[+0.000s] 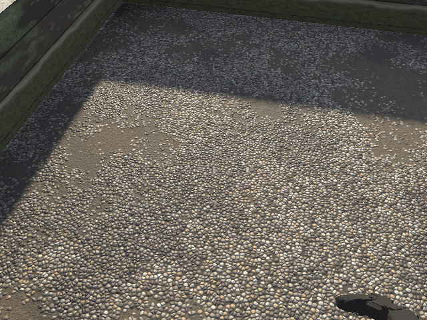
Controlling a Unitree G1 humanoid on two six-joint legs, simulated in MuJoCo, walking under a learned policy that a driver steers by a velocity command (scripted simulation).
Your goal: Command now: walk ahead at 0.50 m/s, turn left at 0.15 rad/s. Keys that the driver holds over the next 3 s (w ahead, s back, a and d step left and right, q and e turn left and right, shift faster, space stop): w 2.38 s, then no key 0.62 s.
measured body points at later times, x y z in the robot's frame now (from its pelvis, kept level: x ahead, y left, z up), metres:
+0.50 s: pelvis +0.05 -0.02 -0.01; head +0.06 -0.01 +0.44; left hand +0.25 +0.19 -0.09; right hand +0.26 -0.23 -0.08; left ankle +0.04 +0.09 -0.73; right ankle +0.01 -0.12 -0.73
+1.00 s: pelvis +0.04 -0.01 +0.00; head +0.03 +0.00 +0.45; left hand +0.23 +0.19 -0.09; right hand +0.26 -0.20 -0.07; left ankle +0.04 +0.09 -0.73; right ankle +0.01 -0.12 -0.73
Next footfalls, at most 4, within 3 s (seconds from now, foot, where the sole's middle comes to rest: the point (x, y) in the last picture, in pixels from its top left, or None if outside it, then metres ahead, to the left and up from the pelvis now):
none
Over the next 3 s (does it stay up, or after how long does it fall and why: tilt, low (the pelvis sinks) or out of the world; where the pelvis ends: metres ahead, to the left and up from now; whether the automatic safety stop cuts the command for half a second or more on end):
stays up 0.06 0.00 0.02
